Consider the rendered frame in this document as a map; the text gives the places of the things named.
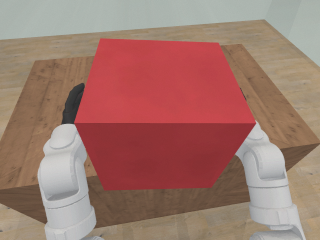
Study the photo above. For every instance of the robot left hand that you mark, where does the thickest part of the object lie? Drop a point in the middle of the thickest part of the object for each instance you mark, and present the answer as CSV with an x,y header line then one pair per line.
x,y
72,104

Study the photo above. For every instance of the pedestal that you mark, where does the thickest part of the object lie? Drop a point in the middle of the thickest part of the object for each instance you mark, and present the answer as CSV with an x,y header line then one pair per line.
x,y
39,110

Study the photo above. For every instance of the right robot upper arm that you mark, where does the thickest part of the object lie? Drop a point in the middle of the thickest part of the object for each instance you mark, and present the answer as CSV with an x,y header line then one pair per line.
x,y
275,235

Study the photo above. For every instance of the carton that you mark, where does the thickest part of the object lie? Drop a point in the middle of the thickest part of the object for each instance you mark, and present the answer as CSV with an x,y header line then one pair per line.
x,y
158,114

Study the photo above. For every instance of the robot right forearm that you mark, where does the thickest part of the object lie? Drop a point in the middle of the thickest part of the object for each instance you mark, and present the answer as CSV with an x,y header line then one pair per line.
x,y
266,177

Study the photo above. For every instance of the robot left forearm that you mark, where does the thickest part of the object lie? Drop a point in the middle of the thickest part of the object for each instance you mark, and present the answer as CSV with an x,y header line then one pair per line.
x,y
63,186

